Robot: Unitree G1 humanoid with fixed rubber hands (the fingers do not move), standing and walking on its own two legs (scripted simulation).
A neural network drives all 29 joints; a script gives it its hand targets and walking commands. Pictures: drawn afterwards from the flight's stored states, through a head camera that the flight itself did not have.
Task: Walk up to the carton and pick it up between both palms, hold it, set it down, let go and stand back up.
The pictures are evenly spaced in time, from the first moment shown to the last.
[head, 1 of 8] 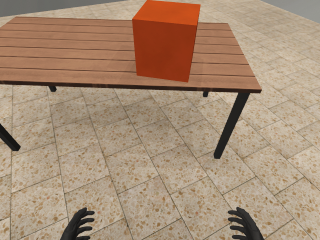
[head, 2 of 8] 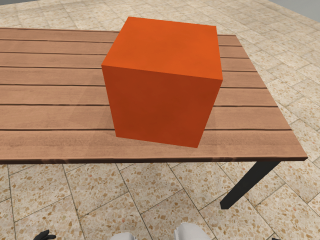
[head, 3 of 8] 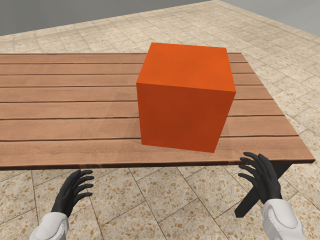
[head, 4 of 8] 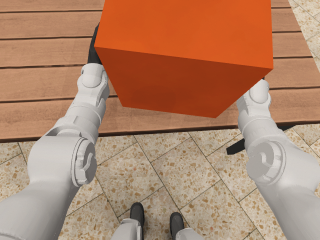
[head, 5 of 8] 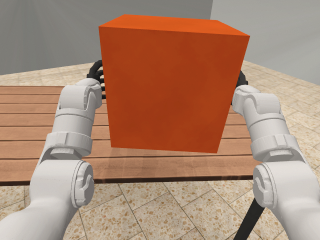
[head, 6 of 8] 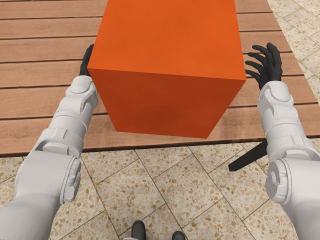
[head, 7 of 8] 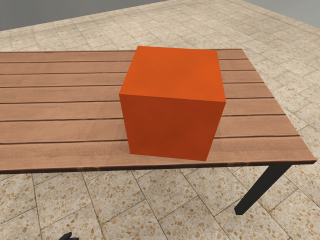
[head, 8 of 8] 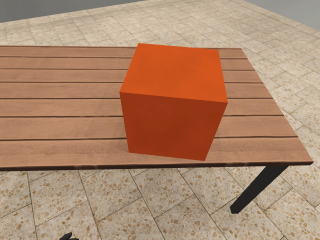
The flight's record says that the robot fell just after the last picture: no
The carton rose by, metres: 0.25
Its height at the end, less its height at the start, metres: +0.00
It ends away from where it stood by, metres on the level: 0.04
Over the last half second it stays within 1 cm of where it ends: yes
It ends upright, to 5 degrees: yes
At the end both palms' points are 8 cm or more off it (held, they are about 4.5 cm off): yes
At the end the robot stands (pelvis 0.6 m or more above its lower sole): yes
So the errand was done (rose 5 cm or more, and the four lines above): yes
